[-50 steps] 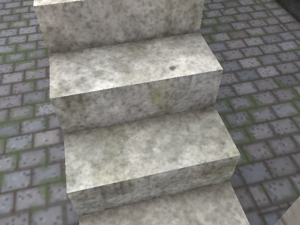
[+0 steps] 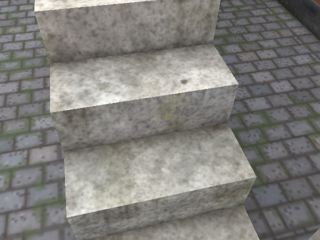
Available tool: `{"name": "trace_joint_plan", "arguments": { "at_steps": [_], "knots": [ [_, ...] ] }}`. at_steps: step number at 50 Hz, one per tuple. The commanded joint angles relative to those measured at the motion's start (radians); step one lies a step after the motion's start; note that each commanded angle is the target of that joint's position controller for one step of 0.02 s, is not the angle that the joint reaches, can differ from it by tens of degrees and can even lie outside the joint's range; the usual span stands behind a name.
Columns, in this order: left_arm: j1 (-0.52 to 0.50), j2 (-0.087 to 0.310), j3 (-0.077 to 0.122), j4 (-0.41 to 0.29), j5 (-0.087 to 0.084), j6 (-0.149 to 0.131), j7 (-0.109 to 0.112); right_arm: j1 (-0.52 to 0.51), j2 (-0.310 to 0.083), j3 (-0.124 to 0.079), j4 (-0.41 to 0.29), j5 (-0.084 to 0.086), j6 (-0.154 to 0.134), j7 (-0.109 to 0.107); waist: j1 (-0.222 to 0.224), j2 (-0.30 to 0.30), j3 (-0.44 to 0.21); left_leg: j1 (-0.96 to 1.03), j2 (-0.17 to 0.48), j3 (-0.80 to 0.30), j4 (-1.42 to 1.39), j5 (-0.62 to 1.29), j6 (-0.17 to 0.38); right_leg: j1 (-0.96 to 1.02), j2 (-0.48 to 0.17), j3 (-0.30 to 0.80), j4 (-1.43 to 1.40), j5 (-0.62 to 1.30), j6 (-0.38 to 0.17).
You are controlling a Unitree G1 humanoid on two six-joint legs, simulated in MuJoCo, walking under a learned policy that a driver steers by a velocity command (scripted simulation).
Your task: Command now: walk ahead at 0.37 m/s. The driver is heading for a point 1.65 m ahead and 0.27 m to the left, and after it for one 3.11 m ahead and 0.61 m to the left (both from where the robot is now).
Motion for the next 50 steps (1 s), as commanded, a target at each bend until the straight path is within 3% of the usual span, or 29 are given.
{"name": "trace_joint_plan", "arguments": {
  "at_steps": [1,2,3,4,6,10,11,13,14,16,17,18,19,20,23,27,32,34,36,37,38,39,41,42,43,44,45,47,50],
  "knots": [
    [-0.062,0.095,0.023,-0.078,-0.011,-0.027,0.001,0.375,-0.186,-0.054,0.041,-0.001,0.004,-0.003,-0.147,0.219,-0.053,0.369,0.158,-0.254,-0.178,0.577,0.233,-0.366,0.066,-0.071,0.45,0.431,0.011],
    [-0.065,0.057,0.02,-0.08,-0.02,-0.024,-0.004,0.37,-0.198,-0.052,0.037,-0.019,-0.003,0.003,-0.13,0.323,0.004,0.325,0.347,-0.455,-0.292,0.58,0.346,-0.501,0.046,-0.027,0.738,-0.225,0.015],
    [-0.039,0.066,0.03,-0.078,-0.041,-0.012,-0.009,0.284,-0.176,-0.04,0.017,-0.035,-0.016,0.008,-0.07,0.219,0.083,0.239,0.376,-0.438,-0.301,0.395,0.363,-0.576,-0.04,0.054,0.928,-0.285,-0.009],
    [-0.052,0.054,0.03,-0.094,-0.055,-0.005,-0.012,0.198,-0.14,-0.031,-0.004,-0.025,-0.024,0.013,-0.034,0.19,0.138,0.187,0.357,-0.376,-0.344,0.208,0.319,-0.654,-0.091,0.085,0.968,-0.268,-0.033],
    [-0.108,0.053,0.032,-0.116,-0.019,-0.015,-0.018,0.127,-0.103,-0.02,-0.014,-0.002,-0.024,0.034,-0.014,0.08,0.187,0.141,0.271,-0.272,-0.42,0.089,0.236,-0.689,-0.128,0.027,0.879,-0.113,-0.033],
    [-0.161,-0.001,0.009,-0.133,0.015,-0.02,-0.037,0.017,-0.159,-0.031,-0.073,-0.019,-0.008,0.026,0.007,0.06,0.123,-0.046,0.166,-0.035,-0.374,0.349,0.185,-0.407,-0.135,-0.06,0.477,0.149,0.016],
    [-0.158,-0.005,0.008,-0.135,0.011,-0.008,-0.029,0.038,-0.183,-0.037,-0.073,-0.024,-0.008,0.025,0.005,0.128,0.093,-0.076,0.172,-0.033,-0.37,0.369,0.195,-0.312,-0.109,-0.091,0.433,0.137,0.026],
    [-0.113,0.054,0.026,-0.158,0.003,0.012,-0.007,0.026,-0.221,-0.044,-0.078,-0.021,-0.015,0.025,0.052,0.197,0.054,-0.081,0.202,-0.065,-0.336,0.506,0.205,-0.18,-0.089,-0.083,0.352,0.153,0.013],
    [-0.006,0.096,0.055,-0.154,0.01,0.02,0.001,-0.057,-0.222,-0.043,-0.093,-0.014,-0.017,0.022,0.154,0.211,0.006,-0.048,0.165,-0.046,-0.22,0.688,0.185,-0.081,-0.073,-0.095,0.247,0.191,-0.016],
    [0.228,0.158,0.094,-0.057,0.045,0.025,-0.003,-0.093,-0.143,-0.023,-0.098,0.005,-0.021,0.025,0.253,0.039,-0.05,-0.111,0.035,0.058,0.227,0.739,0.116,0.118,-0.001,-0.167,-0.014,0.405,-0.025],
    [0.387,0.234,0.1,0.027,0.031,0.04,-0.001,-0.11,-0.033,0.009,-0.123,-0.042,-0.032,0.031,0.246,-0.298,-0.051,-0.404,-0.097,0.088,0.71,0.02,0.049,0.259,-0.219,0.156,-0.086,0.664,-0.08],
    [0.332,0.211,0.07,0.001,0.061,0.038,-0.002,0.161,0.04,0.013,-0.049,-0.016,-0.061,0.056,0.091,-0.325,-0.147,-0.446,-0.175,-0.18,1.149,-0.205,0.044,0.168,-0.438,0.59,-0.184,0.736,-0.24],
    [0.248,0.218,0.078,0.015,0.052,0.041,-0.014,0.253,-0.001,-0.005,-0.057,0.022,-0.066,0.068,0.018,-0.258,-0.09,-0.604,-0.143,-0.164,1.334,-0.177,0.056,0.092,-0.514,0.71,-0.342,0.086,-0.334],
    [0.142,0.142,0.064,0.031,0.018,0.042,-0.03,0.027,-0.033,-0.012,-0.143,0.054,-0.058,0.064,0.029,-0.148,0.142,-0.828,-0.064,-0.09,1.4,-0.17,0.072,-0.01,-0.46,0.607,-0.391,-0.405,-0.285],
    [0.035,0.012,0.015,0.09,0.059,0.052,-0.045,-0.041,0.038,0.014,-0.198,0.002,-0.015,0.058,-0.041,-0.051,0.143,-0.877,-0.008,-0.033,1.61,-0.023,0.1,-0.221,-0.338,0.354,-0.333,-0.266,-0.163],
    [0.143,-0.014,-0.015,0.177,0.05,0.069,-0.035,-0.104,0.12,0.06,-0.25,0.026,0.006,0.041,-0.014,-0.047,0.163,-1.183,-0.062,-0.092,1.998,-0.001,0.115,-0.189,-0.339,0.233,-0.317,-0.17,-0.148],
    [0.085,0.006,-0.038,0.119,0.063,0.06,-0.018,-0.309,0.101,0.099,-0.376,-0.004,-0.007,0.033,-0.004,-0.04,0.119,-1.138,-0.023,0.0,1.666,0.212,0.047,-0.337,-0.252,0.036,-0.347,-0.01,-0.133],
    [0.175,0.058,-0.018,0.14,0.031,0.061,0.026,-0.333,0.126,0.117,-0.409,0.002,-0.008,0.023,0.008,-0.132,0.059,-1.165,0.04,0.048,1.672,0.156,0.009,-0.197,-0.28,0.08,-0.397,0.064,-0.177],
    [0.217,0.082,0.005,0.142,-0.01,0.084,0.067,-0.433,0.142,0.147,-0.463,-0.023,-0.013,0.035,0.034,-0.093,0.031,-1.118,0.123,0.154,1.405,0.089,0.006,-0.034,-0.292,0.092,-0.501,0.158,-0.188],
    [0.24,0.079,0.011,0.143,-0.017,0.108,0.084,-0.473,0.163,0.158,-0.468,-0.017,-0.015,0.043,0.048,-0.08,0.038,-1.084,0.14,0.167,1.313,0.026,0.009,0.033,-0.3,0.079,-0.501,0.242,-0.186],
    [0.182,0.092,0.007,0.13,0.017,0.069,0.1,-0.478,0.162,0.151,-0.488,-0.044,0.023,0.054,0.034,-0.029,0.071,-0.917,0.108,0.167,1.168,-0.237,0.083,-0.008,-0.28,-0.021,-0.525,0.39,-0.195],
    [0.19,0.083,0.004,0.123,0.008,0.06,0.083,-0.419,0.171,0.155,-0.459,-0.014,0.04,0.063,0.046,-0.006,0.051,-0.647,0.053,0.295,0.915,-0.295,0.117,-0.088,-0.244,-0.113,-0.524,0.627,-0.208],
    [0.246,0.093,0.001,0.139,0.026,0.046,0.058,-0.146,0.139,0.116,-0.355,-0.006,0.045,0.047,-0.031,-0.184,-0.146,-0.393,-0.076,0.302,0.809,-0.312,0.172,0.099,-0.3,-0.129,-0.183,1.602,-0.214],
    [0.193,0.145,0.019,0.133,0.017,0.027,0.031,-0.016,0.081,0.092,-0.341,-0.019,0.027,0.044,-0.126,-0.287,-0.256,-0.23,-0.065,0.164,0.625,-0.2,0.202,0.129,-0.32,-0.142,0.03,1.791,-0.18],
    [0.146,0.133,0.033,0.068,0.001,0.007,0.002,0.095,-0.01,0.052,-0.3,-0.049,0.021,0.039,-0.173,-0.151,-0.304,-0.082,0.111,-0.276,0.431,-0.075,0.267,-0.117,-0.263,-0.105,0.289,1.505,-0.116],
    [0.15,0.061,0.034,0.045,0.012,0.016,-0.035,0.14,-0.113,0.016,-0.247,-0.078,0.046,0.024,-0.144,0.145,-0.351,-0.018,0.267,-0.753,0.001,-0.145,0.327,-0.264,-0.13,-0.036,0.496,0.547,-0.086],
    [0.111,0.002,0.042,0.044,0.043,0.052,-0.046,-0.002,-0.155,-0.012,-0.253,-0.061,0.064,0.022,-0.099,0.144,-0.272,-0.148,0.312,-0.988,-0.226,-0.346,0.371,-0.35,-0.081,0.104,0.888,0.28,-0.05],
    [-0.035,-0.066,0.033,-0.092,0.103,0.106,-0.007,-0.26,-0.107,-0.024,-0.215,-0.03,0.056,0.052,0.027,0.076,0.045,-0.477,0.281,-0.644,-0.184,-0.601,0.282,-0.536,-0.086,0.074,1.317,0.233,0.001],
    [0.035,-0.051,0.036,-0.128,0.07,0.104,0.045,-0.226,0.04,0.005,-0.077,-0.04,0.02,0.059,0.093,0.017,0.183,-0.54,0.181,-0.255,-0.038,-0.328,0.172,-0.662,-0.032,0.061,1.388,0.234,-0.031]
  ]
}}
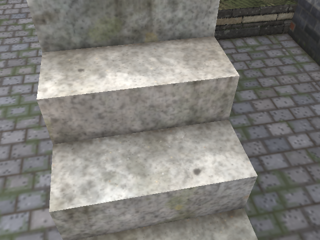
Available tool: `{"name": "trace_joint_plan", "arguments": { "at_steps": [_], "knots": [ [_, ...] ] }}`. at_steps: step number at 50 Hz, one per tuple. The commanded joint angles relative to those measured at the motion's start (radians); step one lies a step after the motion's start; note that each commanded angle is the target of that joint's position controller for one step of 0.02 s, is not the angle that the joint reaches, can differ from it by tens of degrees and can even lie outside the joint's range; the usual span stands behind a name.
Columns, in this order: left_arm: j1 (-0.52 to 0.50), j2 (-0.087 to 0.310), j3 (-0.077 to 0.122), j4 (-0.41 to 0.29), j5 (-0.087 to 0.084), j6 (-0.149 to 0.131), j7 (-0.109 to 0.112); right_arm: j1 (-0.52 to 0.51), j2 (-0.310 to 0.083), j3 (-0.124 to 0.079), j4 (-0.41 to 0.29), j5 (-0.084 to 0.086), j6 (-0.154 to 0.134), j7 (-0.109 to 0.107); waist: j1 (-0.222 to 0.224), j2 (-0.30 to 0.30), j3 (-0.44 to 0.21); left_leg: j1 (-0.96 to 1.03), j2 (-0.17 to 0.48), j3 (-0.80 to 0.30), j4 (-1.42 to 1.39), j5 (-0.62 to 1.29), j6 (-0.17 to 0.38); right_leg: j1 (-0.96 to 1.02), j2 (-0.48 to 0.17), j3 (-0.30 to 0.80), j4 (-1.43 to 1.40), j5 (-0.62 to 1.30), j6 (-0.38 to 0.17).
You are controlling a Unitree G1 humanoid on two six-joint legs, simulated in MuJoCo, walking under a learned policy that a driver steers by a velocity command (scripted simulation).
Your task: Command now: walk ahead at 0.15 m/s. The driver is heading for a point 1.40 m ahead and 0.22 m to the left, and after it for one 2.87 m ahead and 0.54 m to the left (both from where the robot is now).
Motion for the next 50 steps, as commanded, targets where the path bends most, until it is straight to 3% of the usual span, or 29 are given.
{"name": "trace_joint_plan", "arguments": {
  "at_steps": [1,2,3,4,6,7,9,10,11,12,13,14,15,16,17,18,19,20,21,22,24,25,26,27,36,37,40,44,50],
  "knots": [
    [0.131,-0.059,-0.012,-0.071,-0.019,-0.014,0.019,-0.017,0.021,-0.005,0.07,-0.015,-0.037,0.016,0.077,0.074,0.188,-0.029,0.184,-0.443,-0.646,-0.034,0.046,-0.249,0.07,0.043,0.327,0.018,-0.038],
    [0.136,-0.068,-0.016,-0.077,-0.024,-0.023,0.012,0.027,0.007,-0.011,0.099,-0.016,-0.049,0.022,0.073,0.072,0.161,0.058,0.181,-0.416,-0.65,0.042,0.047,-0.301,0.077,0.062,0.331,0.024,-0.051],
    [0.08,-0.002,-0.012,-0.09,-0.103,-0.044,0.026,0.037,0.034,0.004,0.117,0.033,-0.073,0.074,0.03,0.121,0.021,0.275,0.219,-0.4,-0.678,0.258,0.066,-0.287,0.118,0.017,0.353,0.071,-0.069],
    [0.052,0.001,-0.015,-0.097,-0.102,-0.053,0.041,0.075,0.021,0.0,0.135,0.04,-0.078,0.094,0.019,0.117,0.006,0.347,0.207,-0.327,-0.67,0.376,0.057,-0.318,0.106,0.024,0.283,0.067,-0.068],
    [0.01,-0.027,-0.029,-0.091,-0.087,-0.048,0.06,0.071,0.063,0.013,0.134,0.031,-0.077,0.081,0.007,0.092,0.022,0.387,0.2,-0.255,-0.659,0.507,0.032,-0.33,0.104,0.05,0.196,0.117,-0.055],
    [-0.003,-0.04,-0.037,-0.089,-0.083,-0.043,0.066,0.063,0.06,0.018,0.122,0.016,-0.077,0.071,0.001,0.08,0.03,0.399,0.198,-0.228,-0.658,0.556,0.037,-0.341,0.111,0.04,0.173,0.128,-0.042],
    [0.002,-0.033,-0.047,-0.092,-0.062,-0.026,0.075,0.023,0.043,0.025,0.083,0.008,-0.083,0.056,0.028,0.1,0.036,0.334,0.181,-0.152,-0.667,0.678,0.038,-0.225,0.082,0.028,-0.041,0.164,-0.005],
    [-0.033,-0.016,-0.053,-0.109,-0.062,-0.021,0.07,-0.005,0.013,0.016,0.054,0.011,-0.088,0.041,0.04,0.141,0.041,0.291,0.145,-0.101,-0.69,0.714,0.038,-0.127,0.072,-0.005,-0.242,0.148,0.012],
    [0.01,-0.015,-0.058,-0.097,-0.062,-0.011,0.062,-0.049,-0.047,0.004,0.02,0.008,-0.082,0.033,0.074,0.171,0.002,0.262,0.122,-0.075,-0.712,0.795,0.051,0.047,0.07,-0.102,-0.38,0.12,0.019],
    [-0.024,-0.005,-0.063,-0.099,-0.074,-0.003,0.045,-0.032,-0.081,-0.01,0.014,0.036,-0.077,0.022,0.05,0.176,0.021,0.22,0.105,-0.041,-0.755,0.78,0.07,0.158,0.092,-0.194,-0.564,-0.003,0.026],
    [-0.088,-0.025,-0.07,-0.127,-0.084,0.006,0.039,-0.001,-0.098,-0.02,0.023,0.05,-0.083,0.009,0.031,0.208,0.031,0.231,0.17,-0.127,-0.811,0.835,0.103,0.243,0.081,-0.166,-0.713,-0.107,0.031],
    [0.006,-0.041,-0.067,-0.088,-0.059,0.027,0.044,0.003,-0.063,-0.011,0.047,0.029,-0.096,0.005,0.066,0.236,0.034,0.247,0.243,-0.185,-0.825,0.915,0.117,0.295,0.058,-0.142,-0.739,-0.141,0.015],
    [0.085,-0.06,-0.069,-0.057,-0.049,0.039,0.045,0.028,-0.031,-0.006,0.067,0.036,-0.102,0.001,0.073,0.249,0.061,0.313,0.263,-0.208,-0.814,0.909,0.126,0.293,0.034,-0.123,-0.875,-0.202,-0.011],
    [0.144,-0.071,-0.068,-0.024,-0.057,0.038,0.036,0.074,-0.007,-0.006,0.089,0.062,-0.098,0.002,0.067,0.226,0.082,0.382,0.231,-0.203,-0.777,0.833,0.12,0.309,0.031,-0.141,-1.069,-0.144,-0.028],
    [0.131,-0.069,-0.07,-0.001,-0.058,0.026,0.029,0.141,0.007,-0.009,0.111,0.073,-0.087,0.008,0.019,0.169,0.12,0.452,0.195,-0.195,-0.723,0.778,0.108,0.296,0.034,-0.138,-1.223,-0.077,-0.032],
    [0.138,-0.054,-0.067,0.015,-0.057,0.01,0.023,0.197,0.0,-0.021,0.13,0.062,-0.072,0.014,-0.022,0.101,0.093,0.468,0.178,-0.185,-0.68,0.708,0.093,0.362,0.003,-0.087,-1.245,0.045,-0.026],
    [0.162,-0.02,-0.061,0.014,-0.061,-0.003,0.027,0.233,0.018,-0.027,0.124,0.041,-0.057,0.008,-0.047,-0.017,0.028,0.408,0.141,-0.183,-0.647,0.413,0.053,0.498,-0.114,0.051,-1.229,0.496,-0.028],
    [0.099,-0.071,-0.073,-0.003,-0.051,-0.008,0.042,0.3,0.118,-0.005,0.132,0.022,-0.037,0.002,-0.097,-0.17,-0.026,0.416,0.086,-0.147,-0.734,0.207,-0.008,0.507,-0.194,0.16,-1.293,0.451,-0.092],
    [0.045,-0.101,-0.082,-0.011,-0.065,-0.002,0.058,0.257,0.096,-0.005,0.142,0.026,-0.017,-0.008,-0.103,-0.128,0.038,0.497,0.08,-0.154,-0.843,0.24,-0.036,0.403,-0.157,0.152,-1.349,0.222,-0.064],
    [0.025,-0.065,-0.071,-0.021,-0.07,-0.002,0.071,0.163,0.024,-0.019,0.132,0.034,-0.008,-0.018,-0.068,-0.052,0.115,0.48,0.076,-0.156,-0.897,0.292,-0.056,0.384,-0.113,0.11,-1.362,0.115,-0.03],
    [0.07,-0.011,-0.053,-0.004,-0.065,-0.007,0.084,0.121,-0.021,-0.036,0.146,0.02,-0.003,-0.029,-0.035,-0.037,0.121,0.485,0.084,-0.154,-0.933,0.328,-0.081,0.443,-0.111,0.104,-1.389,0.175,-0.002],
    [0.111,-0.033,-0.056,0.001,-0.075,-0.012,0.09,0.117,-0.027,-0.04,0.146,0.022,-0.009,-0.021,-0.024,-0.042,0.104,0.499,0.092,-0.156,-0.951,0.332,-0.078,0.484,-0.12,0.105,-1.399,0.191,0.002],
    [0.142,-0.033,-0.057,0.015,-0.078,-0.016,0.096,0.119,-0.03,-0.043,0.152,0.025,-0.011,-0.015,-0.026,-0.049,0.081,0.515,0.096,-0.16,-0.967,0.33,-0.068,0.518,-0.117,0.098,-1.397,0.214,-0.001],
    [0.134,-0.067,-0.061,0.017,-0.075,-0.016,0.092,0.137,-0.021,-0.04,0.172,0.036,-0.014,-0.024,-0.018,-0.028,0.081,0.522,0.098,-0.15,-0.964,0.341,-0.063,0.524,-0.118,0.089,-1.417,0.215,-0.002],
    [0.16,-0.057,-0.037,0.055,-0.064,-0.014,0.088,0.162,-0.008,-0.04,0.212,0.028,-0.019,-0.041,-0.012,0.015,0.104,0.512,0.117,-0.144,-0.987,0.339,-0.06,0.532,-0.114,0.065,-1.442,0.189,-0.006],
    [0.164,-0.059,-0.036,0.061,-0.064,-0.015,0.088,0.165,-0.001,-0.038,0.215,0.029,-0.019,-0.041,-0.011,0.014,0.099,0.514,0.111,-0.14,-0.986,0.319,-0.058,0.53,-0.113,0.071,-1.461,0.108,-0.008],
    [0.14,-0.041,-0.024,0.066,-0.077,-0.016,0.084,0.158,-0.007,-0.039,0.213,0.039,-0.022,-0.04,-0.018,0.003,0.134,0.5,0.09,-0.116,-0.949,0.26,-0.041,0.466,-0.106,0.093,-1.511,-0.201,-0.031],
    [0.11,-0.031,-0.009,0.066,-0.099,-0.016,0.071,0.142,0.002,-0.031,0.188,0.056,-0.04,-0.02,-0.025,0.0,0.144,0.435,0.062,-0.078,-0.858,0.189,-0.01,0.43,-0.091,0.083,-1.468,-0.354,-0.073],
    [0.038,-0.05,-0.006,0.034,-0.104,-0.036,0.054,0.151,0.004,-0.017,0.152,0.06,-0.062,-0.011,-0.025,0.077,0.155,0.484,0.088,-0.133,-0.886,0.211,0.027,0.321,-0.036,0.011,-1.329,-0.256,-0.111]
  ]
}}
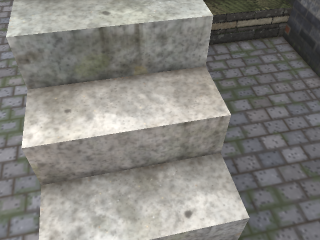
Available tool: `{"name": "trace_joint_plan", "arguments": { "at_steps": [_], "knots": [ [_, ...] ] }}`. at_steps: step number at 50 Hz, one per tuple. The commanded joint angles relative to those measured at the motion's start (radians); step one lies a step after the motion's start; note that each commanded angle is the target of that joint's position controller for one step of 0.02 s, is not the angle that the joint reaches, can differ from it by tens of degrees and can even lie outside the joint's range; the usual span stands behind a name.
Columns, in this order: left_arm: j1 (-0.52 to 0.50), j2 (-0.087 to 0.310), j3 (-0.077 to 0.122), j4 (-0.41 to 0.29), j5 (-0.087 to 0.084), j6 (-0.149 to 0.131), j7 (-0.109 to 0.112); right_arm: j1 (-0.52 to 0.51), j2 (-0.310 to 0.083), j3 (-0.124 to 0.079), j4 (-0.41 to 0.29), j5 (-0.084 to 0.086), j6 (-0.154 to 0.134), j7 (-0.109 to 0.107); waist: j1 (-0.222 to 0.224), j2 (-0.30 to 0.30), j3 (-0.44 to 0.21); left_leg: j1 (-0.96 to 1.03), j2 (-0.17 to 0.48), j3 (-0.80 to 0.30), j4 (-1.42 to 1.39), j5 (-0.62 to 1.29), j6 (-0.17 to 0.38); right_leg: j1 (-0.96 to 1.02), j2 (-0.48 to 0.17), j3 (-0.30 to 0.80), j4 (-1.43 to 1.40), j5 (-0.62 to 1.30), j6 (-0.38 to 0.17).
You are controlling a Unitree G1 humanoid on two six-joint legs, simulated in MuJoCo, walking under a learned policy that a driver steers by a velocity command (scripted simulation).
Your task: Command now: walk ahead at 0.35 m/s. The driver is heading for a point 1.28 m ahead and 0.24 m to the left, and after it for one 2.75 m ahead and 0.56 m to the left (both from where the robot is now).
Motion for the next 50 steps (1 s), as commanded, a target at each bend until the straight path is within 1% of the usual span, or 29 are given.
{"name": "trace_joint_plan", "arguments": {
  "at_steps": [1,3,6,8,10,11,12,13,15,17,19,20,21,22,23,24,25,26,27,28,29,31,32,34,37,41,45,48,50],
  "knots": [
    [-0.046,0.033,0.003,-0.071,0.011,-0.032,-0.021,0.051,-0.044,0.006,-0.034,0.007,-0.014,-0.002,-0.006,0.092,0.108,-0.039,0.112,-0.129,-0.152,0.025,0.102,-0.106,-0.084,0.076,-0.008,-0.115,-0.093],
    [-0.044,0.017,0.0,-0.071,0.017,-0.047,-0.037,0.08,-0.054,0.001,-0.03,0.016,-0.018,-0.015,0.01,0.145,0.109,0.066,0.181,-0.214,-0.193,0.089,0.123,-0.212,-0.054,0.011,0.104,-0.081,-0.092],
    [-0.053,0.015,-0.005,-0.07,0.008,-0.057,-0.06,0.089,-0.079,-0.013,-0.037,0.016,-0.014,-0.022,0.03,0.069,0.107,0.108,0.221,-0.208,-0.162,0.346,0.144,-0.231,-0.056,-0.022,0.163,-0.102,-0.085],
    [0.072,0.069,0.018,-0.028,-0.015,-0.064,-0.062,-0.009,-0.069,-0.006,-0.072,0.017,-0.016,-0.023,0.129,0.014,0.057,-0.039,0.098,-0.036,0.017,0.811,0.107,0.094,-0.089,0.044,0.01,0.137,-0.082],
    [0.26,0.155,0.049,0.054,-0.029,-0.047,-0.051,-0.043,-0.093,-0.021,-0.101,0.02,-0.023,-0.02,0.17,-0.136,-0.046,-0.337,-0.006,0.057,0.335,0.599,0.036,0.438,-0.225,0.264,-0.097,0.191,-0.118],
    [0.291,0.187,0.06,0.086,0.004,-0.027,-0.036,-0.111,-0.072,-0.024,-0.118,0.021,-0.037,-0.006,0.197,-0.294,-0.07,-0.512,-0.082,0.107,0.642,0.052,0.013,0.5,-0.373,0.451,-0.22,0.159,-0.186],
    [0.219,0.178,0.057,0.081,0.057,-0.003,-0.02,-0.162,-0.058,-0.037,-0.139,0.018,-0.041,-0.003,0.186,-0.273,-0.046,-0.65,-0.054,0.057,1.173,-0.21,0.013,0.417,-0.43,0.496,-0.209,0.119,-0.242],
    [0.129,0.147,0.037,0.069,0.098,0.006,-0.014,-0.304,0.005,-0.027,-0.258,0.029,-0.054,-0.002,0.164,-0.237,0.017,-0.926,-0.043,-0.018,1.541,-0.309,0.034,0.394,-0.43,0.43,-0.183,0.122,-0.244],
    [0.155,0.113,0.012,0.148,0.147,-0.002,-0.023,-0.565,0.095,0.013,-0.506,0.038,-0.11,-0.004,0.156,-0.105,0.032,-1.311,-0.068,-0.128,1.904,-0.399,0.073,0.452,-0.408,0.34,-0.183,0.219,-0.198],
    [0.18,0.106,-0.012,0.22,0.124,-0.016,-0.03,-0.545,0.102,0.043,-0.619,0.039,-0.117,-0.013,0.078,-0.06,0.095,-1.558,-0.063,-0.194,2.076,-0.514,0.101,0.385,-0.427,0.317,-0.219,0.031,-0.157],
    [0.028,0.115,-0.044,0.212,0.078,-0.048,-0.063,-0.513,0.071,0.066,-0.727,0.031,-0.071,-0.032,-0.068,-0.018,0.176,-1.373,0.012,-0.178,1.746,-0.424,0.119,-0.039,-0.357,0.118,-0.348,-0.165,-0.08],
    [-0.023,0.161,-0.044,0.192,0.065,-0.06,-0.072,-0.458,0.066,0.079,-0.737,0.038,-0.047,-0.047,-0.096,-0.013,0.159,-1.172,0.03,-0.115,1.642,-0.299,0.118,-0.237,-0.346,0.069,-0.468,-0.148,-0.105],
    [-0.158,0.246,-0.032,0.121,0.05,-0.064,-0.072,-0.19,0.02,0.083,-0.627,0.046,-0.022,-0.049,-0.232,0.07,0.061,-0.616,0.093,-0.11,1.307,-0.051,0.143,-0.477,-0.295,-0.062,-0.583,0.138,-0.099],
    [-0.142,0.354,-0.004,0.093,0.023,-0.085,-0.084,0.023,-0.084,0.045,-0.494,0.067,-0.018,-0.034,-0.265,0.085,-0.142,-0.052,-0.053,0.0,1.286,-0.003,0.104,-0.551,-0.228,-0.106,-0.543,0.785,-0.142],
    [-0.097,0.405,0.008,0.112,-0.004,-0.085,-0.088,0.165,-0.14,0.009,-0.376,0.083,-0.005,-0.042,-0.314,0.03,-0.227,0.082,-0.101,0.021,1.326,-0.054,0.079,-0.394,-0.271,-0.129,-0.412,1.524,-0.151],
    [-0.087,0.475,0.039,0.123,-0.046,-0.066,-0.075,0.196,-0.181,-0.009,-0.355,0.073,0.021,-0.044,-0.357,-0.03,-0.245,-0.016,-0.107,0.01,1.147,-0.168,0.054,-0.138,-0.322,-0.12,-0.242,1.82,-0.156],
    [-0.059,0.459,0.049,0.117,-0.042,-0.043,-0.063,0.167,-0.194,-0.008,-0.338,0.049,0.035,-0.04,-0.323,-0.02,-0.226,-0.157,-0.133,0.011,0.829,-0.261,0.038,0.102,-0.317,-0.116,0.005,1.769,-0.17],
    [-0.018,0.391,0.04,0.1,0.002,-0.037,-0.054,0.06,-0.195,0.003,-0.328,0.029,0.048,-0.03,-0.242,-0.023,-0.167,-0.242,-0.156,-0.07,0.56,-0.347,0.058,0.182,-0.305,-0.069,0.192,1.543,-0.206],
    [0.144,0.179,0.018,0.089,0.051,-0.034,-0.104,-0.091,-0.281,-0.019,-0.295,-0.022,0.065,-0.012,-0.012,0.545,-0.284,-0.166,0.107,-0.758,0.131,-0.643,0.221,-0.093,-0.025,-0.028,0.708,0.261,-0.135],
    [0.046,0.082,-0.008,0.029,0.131,-0.09,-0.137,-0.195,-0.271,-0.035,-0.341,-0.095,0.1,-0.022,-0.037,0.392,-0.327,-0.243,0.109,-1.041,-0.075,-0.711,0.201,-0.23,0.097,0.22,1.26,0.026,-0.104],
    [-0.096,0.004,-0.024,-0.137,0.144,-0.107,-0.163,-0.282,-0.189,0.009,-0.309,-0.084,0.112,-0.008,0.055,0.217,-0.212,-0.398,0.112,-1.032,-0.061,-0.688,0.112,-0.423,0.12,0.294,1.493,0.046,-0.09],
    [-0.113,-0.04,-0.065,-0.231,0.115,-0.137,-0.163,-0.172,-0.083,0.027,-0.118,-0.037,0.07,0.059,0.111,-0.013,-0.038,-0.469,0.124,-0.84,0.048,-0.55,0.027,-0.564,0.077,0.253,1.539,0.01,-0.114],
    [-0.129,-0.028,-0.077,-0.236,0.098,-0.151,-0.16,-0.109,-0.051,0.029,-0.032,-0.065,0.037,0.08,0.114,-0.021,-0.009,-0.475,0.097,-0.736,0.08,-0.503,0.051,-0.602,0.074,0.231,1.589,-0.042,-0.121],
    [-0.074,0.001,-0.085,-0.192,0.06,-0.158,-0.154,-0.041,-0.027,0.029,0.049,-0.039,0.001,0.104,0.137,0.001,0.017,-0.407,0.091,-0.613,0.03,-0.393,0.084,-0.689,0.09,0.2,1.612,-0.026,-0.108],
    [-0.089,0.049,-0.081,-0.144,0.027,-0.142,-0.121,-0.01,-0.072,0.011,0.069,-0.009,-0.011,0.13,0.119,0.003,0.018,-0.363,0.112,-0.482,-0.019,-0.289,0.065,-0.776,0.076,0.148,1.559,0.047,-0.084],
    [-0.22,0.088,-0.074,-0.149,-0.008,-0.113,-0.09,0.076,-0.08,0.006,0.058,-0.021,-0.045,0.1,0.031,0.085,0.025,-0.379,0.161,-0.434,-0.125,-0.26,0.156,-0.833,0.048,0.068,1.466,0.055,-0.009],
    [-0.21,0.092,-0.064,-0.13,-0.032,-0.084,-0.077,0.125,-0.081,0.007,0.05,-0.03,-0.067,0.055,0.03,0.162,-0.012,-0.273,0.208,-0.472,-0.192,-0.248,0.211,-0.858,0.01,0.043,1.501,0.039,0.009],
    [-0.262,0.066,-0.073,-0.143,-0.022,-0.078,-0.083,0.186,-0.048,0.015,0.049,-0.025,-0.085,0.023,0.022,0.142,0.006,-0.159,0.214,-0.415,-0.187,-0.17,0.223,-0.891,-0.035,0.04,1.366,0.053,0.01],
    [-0.246,0.063,-0.081,-0.132,-0.006,-0.076,-0.103,0.152,-0.065,0.011,0.019,-0.004,-0.09,0.013,0.054,0.109,0.0,-0.217,0.181,-0.33,-0.206,-0.097,0.2,-0.667,-0.075,-0.008,1.004,0.095,0.006]
  ]
}}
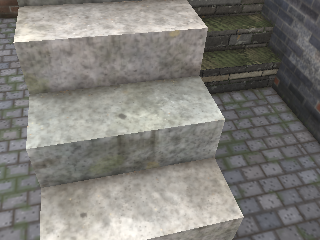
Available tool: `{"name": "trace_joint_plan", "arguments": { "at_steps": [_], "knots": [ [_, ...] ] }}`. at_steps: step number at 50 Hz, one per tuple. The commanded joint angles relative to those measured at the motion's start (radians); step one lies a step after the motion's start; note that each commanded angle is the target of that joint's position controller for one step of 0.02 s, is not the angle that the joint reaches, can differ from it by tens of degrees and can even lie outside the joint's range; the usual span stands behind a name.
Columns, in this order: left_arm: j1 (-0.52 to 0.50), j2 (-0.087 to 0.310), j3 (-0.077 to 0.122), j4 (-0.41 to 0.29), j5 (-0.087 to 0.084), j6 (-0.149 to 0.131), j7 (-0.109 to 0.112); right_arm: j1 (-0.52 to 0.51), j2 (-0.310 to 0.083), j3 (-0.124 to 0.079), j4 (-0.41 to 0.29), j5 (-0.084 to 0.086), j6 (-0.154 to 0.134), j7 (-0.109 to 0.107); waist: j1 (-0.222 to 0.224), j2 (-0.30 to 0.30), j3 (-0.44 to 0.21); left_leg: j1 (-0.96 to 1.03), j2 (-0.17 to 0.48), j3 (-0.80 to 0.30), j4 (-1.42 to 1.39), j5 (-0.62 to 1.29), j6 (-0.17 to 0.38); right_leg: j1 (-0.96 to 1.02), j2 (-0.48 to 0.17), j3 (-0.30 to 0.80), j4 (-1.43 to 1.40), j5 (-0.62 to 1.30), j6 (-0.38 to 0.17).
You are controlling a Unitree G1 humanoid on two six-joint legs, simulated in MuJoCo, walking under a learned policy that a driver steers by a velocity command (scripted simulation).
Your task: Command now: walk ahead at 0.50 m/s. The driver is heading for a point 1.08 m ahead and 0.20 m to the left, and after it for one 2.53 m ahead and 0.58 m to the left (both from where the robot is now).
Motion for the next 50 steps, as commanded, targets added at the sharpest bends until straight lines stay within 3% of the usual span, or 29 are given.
{"name": "trace_joint_plan", "arguments": {
  "at_steps": [1,4,6,7,8,9,10,11,12,13,15,18,21,22,23,25,27,28,29,30,32,35,37,41,42,45,46,48,50],
  "knots": [
    [-0.083,0.028,-0.006,-0.067,0.019,-0.01,-0.026,-0.052,-0.133,-0.018,-0.083,0.034,-0.02,-0.026,0.071,0.108,0.101,-0.178,0.179,-0.135,-0.303,-0.115,0.156,0.343,-0.043,-0.058,-0.55,0.019,-0.005],
    [0.038,0.087,0.022,-0.008,-0.016,0.032,-0.028,-0.018,-0.196,-0.023,-0.062,0.061,0.004,-0.064,0.116,0.252,0.155,-0.111,0.191,-0.166,-0.327,-0.037,0.205,0.603,0.0,-0.072,-0.895,-0.251,-0.021],
    [0.123,0.073,0.028,0.03,0.005,0.022,-0.023,-0.01,-0.162,-0.016,-0.059,0.068,0.011,-0.063,0.121,0.195,0.161,0.035,0.164,-0.138,-0.119,0.155,0.216,0.672,-0.017,-0.113,-1.257,-0.119,-0.043],
    [0.138,0.072,0.028,0.044,0.017,0.01,-0.021,-0.015,-0.138,-0.012,-0.076,0.043,0.013,-0.051,0.088,0.148,0.151,0.082,0.127,-0.095,0.052,0.364,0.198,0.728,-0.064,-0.043,-1.419,-0.047,-0.038],
    [0.216,0.092,0.03,0.075,0.016,-0.01,-0.023,-0.05,-0.128,-0.024,-0.111,0.009,0.01,-0.036,0.079,0.067,0.07,-0.047,0.087,-0.063,0.234,0.238,0.161,0.936,-0.125,0.05,-1.438,0.061,-0.001],
    [0.289,0.151,0.032,0.102,-0.004,-0.009,-0.017,-0.083,-0.061,-0.026,-0.173,0.0,0.0,-0.021,0.046,-0.21,-0.031,-0.308,-0.017,0.046,0.555,-0.109,0.094,1.161,-0.328,0.283,-1.323,0.563,0.054],
    [0.424,0.232,0.071,0.149,-0.001,0.002,0.004,-0.03,-0.13,-0.056,-0.151,0.052,-0.003,-0.018,0.088,-0.499,-0.135,-0.491,-0.076,0.132,0.864,-0.193,0.032,1.316,-0.473,0.504,-1.432,0.423,-0.02],
    [0.392,0.184,0.067,0.163,0.032,0.017,0.018,-0.119,-0.188,-0.072,-0.173,0.05,-0.001,-0.001,0.087,-0.308,-0.07,-0.69,-0.021,0.083,1.263,-0.169,0.011,1.23,-0.461,0.598,-1.486,-0.132,-0.067],
    [0.31,0.147,0.056,0.175,0.076,0.026,0.016,-0.337,-0.11,-0.05,-0.258,0.049,-0.017,0.026,0.072,-0.197,0.108,-0.909,-0.023,0.034,1.588,-0.137,0.01,1.094,-0.421,0.549,-1.492,-0.266,-0.085],
    [0.299,0.147,0.062,0.199,0.12,0.03,0.006,-0.504,-0.033,-0.017,-0.337,0.065,-0.046,0.031,0.096,-0.155,0.183,-1.077,-0.073,0.007,1.872,-0.128,0.016,1.062,-0.403,0.483,-1.477,-0.106,-0.086],
    [0.371,0.121,0.058,0.256,0.166,0.024,-0.004,-0.604,-0.024,0.012,-0.453,0.081,-0.092,0.011,0.086,-0.039,0.19,-1.32,-0.087,-0.038,2.085,-0.225,0.045,1.157,-0.378,0.345,-1.413,0.236,-0.127],
    [0.229,0.035,0.005,0.283,0.138,-0.003,-0.038,-0.578,-0.056,0.03,-0.584,0.075,-0.037,-0.024,-0.054,-0.055,0.259,-1.305,-0.043,-0.07,2.103,-0.297,0.094,0.82,-0.35,0.178,-1.532,-0.027,-0.067],
    [0.095,0.06,-0.01,0.194,0.054,-0.056,-0.071,-0.478,-0.141,0.039,-0.566,0.074,0.082,-0.071,-0.115,0.013,0.26,-0.451,0.012,0.117,1.317,0.051,0.096,0.124,-0.211,-0.138,-1.84,0.047,-0.06],
    [0.094,0.15,0.004,0.175,0.037,-0.05,-0.062,-0.27,-0.141,0.03,-0.459,0.051,0.081,-0.066,-0.188,0.015,0.041,0.016,-0.044,0.177,1.293,0.116,0.084,0.205,-0.178,-0.168,-1.806,0.627,-0.083],
    [0.182,0.237,0.025,0.198,0.011,-0.038,-0.047,-0.193,-0.164,0.019,-0.38,0.068,0.077,-0.052,-0.201,-0.004,-0.028,0.121,-0.087,0.225,1.22,0.029,0.058,0.388,-0.191,-0.204,-1.66,1.273,-0.09],
    [0.254,0.303,0.054,0.201,-0.015,0.0,0.017,-0.215,-0.159,0.022,-0.371,0.084,0.114,-0.043,-0.209,-0.164,-0.006,-0.066,-0.11,0.257,0.899,-0.277,0.03,0.828,-0.301,-0.153,-1.445,1.817,-0.115],
    [0.305,0.207,0.05,0.151,0.051,0.019,0.068,-0.309,-0.186,0.018,-0.336,0.064,0.123,-0.007,-0.11,-0.179,0.088,-0.166,-0.105,0.066,0.511,-0.358,0.041,0.975,-0.264,-0.095,-1.12,1.438,-0.131],
    [0.363,0.061,0.024,0.105,0.091,0.0,0.041,-0.297,-0.289,-0.022,-0.302,0.022,0.142,0.011,-0.05,0.062,0.04,-0.096,0.09,-0.415,0.237,-0.36,0.112,0.747,-0.112,-0.079,-0.874,0.566,-0.108],
    [0.247,0.035,0.023,0.045,0.126,-0.039,-0.004,-0.268,-0.356,-0.05,-0.259,-0.027,0.158,-0.017,-0.056,0.133,0.019,-0.183,0.178,-0.862,-0.189,-0.579,0.173,0.596,0.059,0.016,-0.286,-0.062,-0.049],
    [0.08,-0.01,0.023,-0.107,0.154,-0.066,-0.034,-0.379,-0.25,-0.01,-0.234,-0.055,0.137,-0.017,0.009,0.06,0.124,-0.273,0.198,-0.879,-0.168,-0.47,0.161,0.351,0.046,0.167,0.118,-0.086,-0.051],
    [0.015,-0.041,0.008,-0.224,0.116,-0.109,-0.036,-0.299,-0.107,0.024,-0.074,-0.055,0.078,0.024,0.064,0.045,0.182,-0.269,0.222,-0.678,-0.029,-0.394,0.098,0.132,0.045,0.262,0.235,-0.053,-0.114],
    [0.075,0.009,0.01,-0.177,0.057,-0.112,-0.013,-0.233,-0.047,0.031,0.037,-0.035,0.053,0.064,0.117,0.006,0.18,-0.178,0.174,-0.361,0.022,-0.113,0.106,0.037,0.07,0.229,0.332,0.021,-0.121],
    [0.032,0.032,0.015,-0.16,0.042,-0.092,0.012,-0.183,-0.06,0.028,0.036,0.003,0.038,0.079,0.098,-0.024,0.184,-0.091,0.177,-0.221,-0.011,0.078,0.085,-0.023,0.056,0.183,0.246,0.057,-0.094],
    [0.042,0.018,0.016,-0.133,0.053,-0.041,0.016,-0.238,-0.069,0.042,-0.035,-0.013,0.025,0.056,0.134,-0.017,0.089,-0.245,0.124,0.021,-0.063,0.401,0.079,0.372,-0.017,0.033,-0.235,0.068,-0.049],
    [0.051,0.016,0.009,-0.118,0.061,-0.031,-0.005,-0.267,-0.136,0.027,-0.065,0.02,0.033,0.041,0.147,0.029,0.079,-0.29,0.084,0.088,-0.104,0.453,0.061,0.595,-0.019,-0.008,-0.54,0.057,-0.038],
    [0.042,0.031,0.023,-0.059,0.01,0.005,-0.01,-0.072,-0.246,-0.004,-0.026,-0.001,0.06,-0.036,0.113,0.174,0.092,0.164,0.042,0.039,0.007,0.951,0.081,0.542,0.037,-0.055,-0.939,-0.255,0.025],
    [0.108,0.076,0.051,-0.017,-0.011,0.001,-0.016,-0.055,-0.231,-0.002,-0.037,0.002,0.067,-0.047,0.123,0.176,0.079,0.353,0.051,0.012,0.094,1.154,0.053,0.551,-0.008,-0.068,-1.188,0.036,0.012],
    [0.085,0.086,0.05,0.038,0.015,-0.004,-0.011,-0.018,-0.211,-0.008,-0.061,0.039,0.044,-0.037,0.022,0.237,0.086,0.425,0.073,-0.06,0.201,0.99,0.036,0.657,-0.024,-0.081,-1.548,0.231,0.015],
    [0.214,-0.02,0.002,0.11,0.037,-0.014,0.018,0.034,-0.075,-0.003,-0.051,0.017,0.051,-0.05,0.024,-0.178,-0.019,-0.074,-0.066,0.034,0.434,-0.057,-0.036,1.219,-0.295,0.136,-1.269,1.486,-0.038]
  ]
}}
Velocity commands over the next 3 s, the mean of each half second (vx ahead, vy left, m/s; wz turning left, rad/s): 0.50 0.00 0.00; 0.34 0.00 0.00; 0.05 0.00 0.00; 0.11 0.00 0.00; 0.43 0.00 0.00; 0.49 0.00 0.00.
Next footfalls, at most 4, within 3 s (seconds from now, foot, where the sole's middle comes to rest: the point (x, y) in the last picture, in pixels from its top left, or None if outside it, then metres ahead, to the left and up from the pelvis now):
0.16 right None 0.08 -0.13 -0.78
0.52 left None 0.27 0.09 -0.59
0.96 right None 0.34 -0.05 -0.59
1.66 left None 0.29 0.15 -0.59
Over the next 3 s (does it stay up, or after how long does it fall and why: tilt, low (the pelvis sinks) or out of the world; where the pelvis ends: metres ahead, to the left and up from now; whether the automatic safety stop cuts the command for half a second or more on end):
stays up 0.34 0.07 0.20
